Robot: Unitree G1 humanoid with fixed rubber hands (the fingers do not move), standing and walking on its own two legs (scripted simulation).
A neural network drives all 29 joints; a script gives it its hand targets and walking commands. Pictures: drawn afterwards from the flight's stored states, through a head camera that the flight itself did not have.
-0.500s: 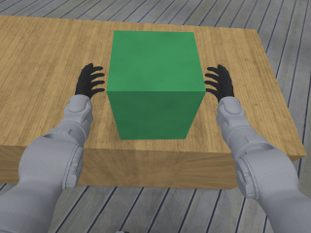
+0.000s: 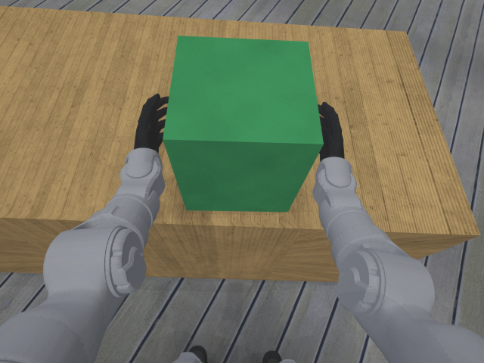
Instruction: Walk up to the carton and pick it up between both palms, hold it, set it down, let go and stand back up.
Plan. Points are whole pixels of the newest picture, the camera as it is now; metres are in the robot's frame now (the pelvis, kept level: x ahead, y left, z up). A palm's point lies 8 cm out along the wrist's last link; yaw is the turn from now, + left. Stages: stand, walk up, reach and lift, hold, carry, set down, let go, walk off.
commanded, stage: reach and lift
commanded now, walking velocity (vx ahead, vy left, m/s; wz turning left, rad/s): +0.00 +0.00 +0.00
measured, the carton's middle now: (240, 135) +0.51 +0.02 +0.01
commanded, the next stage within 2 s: none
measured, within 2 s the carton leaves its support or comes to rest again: neither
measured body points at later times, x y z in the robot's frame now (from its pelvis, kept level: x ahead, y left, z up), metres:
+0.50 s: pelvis +0.02 -0.01 +0.02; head +0.14 +0.00 +0.45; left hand +0.46 +0.17 +0.03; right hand +0.46 -0.13 +0.03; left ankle +0.00 +0.12 -0.72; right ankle -0.01 -0.13 -0.72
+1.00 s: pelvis +0.03 -0.01 +0.02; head +0.15 +0.01 +0.45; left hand +0.46 +0.17 +0.03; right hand +0.46 -0.13 +0.03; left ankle +0.00 +0.12 -0.72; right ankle -0.01 -0.13 -0.72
